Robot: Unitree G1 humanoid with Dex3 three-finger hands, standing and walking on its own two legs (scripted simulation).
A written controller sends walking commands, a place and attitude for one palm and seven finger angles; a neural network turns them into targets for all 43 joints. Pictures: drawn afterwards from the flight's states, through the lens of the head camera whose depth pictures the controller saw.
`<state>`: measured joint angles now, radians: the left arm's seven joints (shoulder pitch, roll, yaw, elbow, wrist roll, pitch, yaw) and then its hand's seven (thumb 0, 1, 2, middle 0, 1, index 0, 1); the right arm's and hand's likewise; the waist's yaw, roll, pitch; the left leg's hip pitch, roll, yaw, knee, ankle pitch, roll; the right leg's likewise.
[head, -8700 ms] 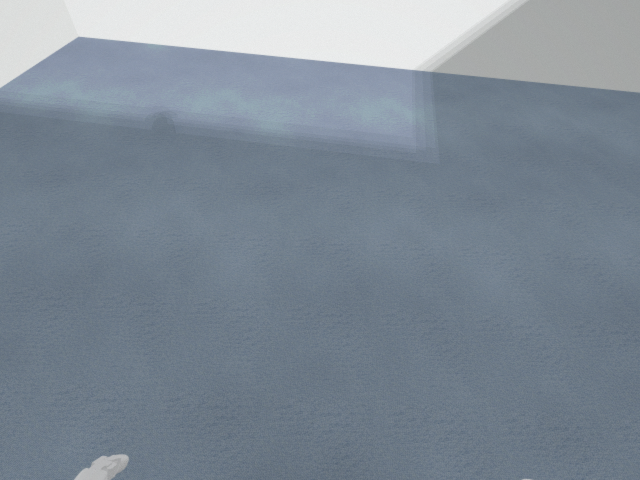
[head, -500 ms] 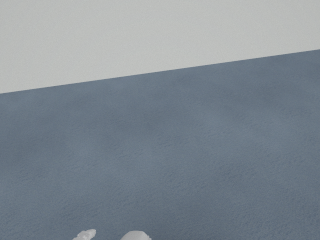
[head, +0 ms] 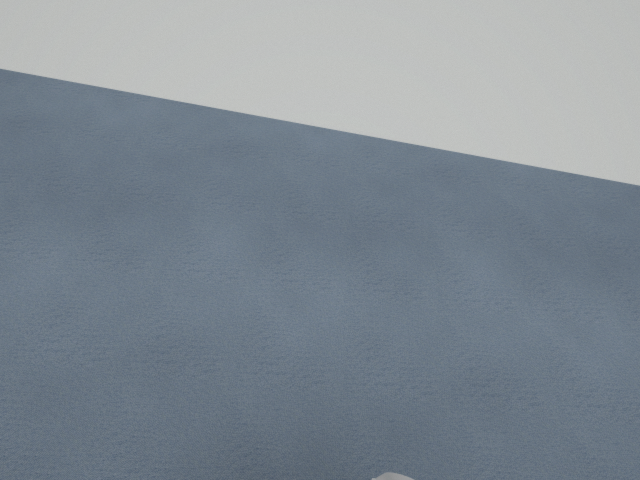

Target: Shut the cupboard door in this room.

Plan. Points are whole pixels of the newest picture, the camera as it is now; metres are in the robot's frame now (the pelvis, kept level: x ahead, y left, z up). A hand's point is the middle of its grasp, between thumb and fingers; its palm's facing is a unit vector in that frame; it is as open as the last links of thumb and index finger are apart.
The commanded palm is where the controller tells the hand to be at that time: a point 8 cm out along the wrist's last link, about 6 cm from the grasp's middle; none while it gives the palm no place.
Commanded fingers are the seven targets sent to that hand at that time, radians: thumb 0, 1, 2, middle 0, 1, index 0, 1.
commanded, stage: turn or walk to find it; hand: left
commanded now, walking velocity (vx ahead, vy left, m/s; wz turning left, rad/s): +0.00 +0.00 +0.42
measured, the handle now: out of the picture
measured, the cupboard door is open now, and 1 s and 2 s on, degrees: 82 82 82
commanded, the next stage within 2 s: none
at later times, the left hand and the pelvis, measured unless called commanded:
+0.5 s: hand out of the picture +0.04 +0.15 -0.14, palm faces +0.21 -0.94 -0.28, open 7.3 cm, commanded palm none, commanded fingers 0.00 0.90 0.90 -0.20 -0.30 -0.20 -0.30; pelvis -0.02 -0.05 +0.00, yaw +12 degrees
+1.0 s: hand out of the picture -0.13 +0.20 -0.18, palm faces +0.47 -0.85 -0.23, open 7.4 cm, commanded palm none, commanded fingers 0.00 0.90 0.90 -0.20 -0.30 -0.20 -0.30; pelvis -0.07 -0.01 +0.00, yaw +24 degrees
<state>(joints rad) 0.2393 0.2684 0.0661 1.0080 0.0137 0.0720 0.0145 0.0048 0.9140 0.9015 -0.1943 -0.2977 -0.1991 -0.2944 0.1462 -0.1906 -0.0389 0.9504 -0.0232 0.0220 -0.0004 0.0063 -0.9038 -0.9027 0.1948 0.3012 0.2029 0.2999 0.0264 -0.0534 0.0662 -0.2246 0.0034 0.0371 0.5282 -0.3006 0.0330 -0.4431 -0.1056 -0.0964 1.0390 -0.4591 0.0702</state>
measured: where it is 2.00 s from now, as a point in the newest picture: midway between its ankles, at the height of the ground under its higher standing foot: outside the picture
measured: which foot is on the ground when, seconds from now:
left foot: down 0.00-0.34, up 0.36-0.82, down 0.84-1.00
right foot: up 0.00-0.32, down 0.34-0.84, up 0.86-1.00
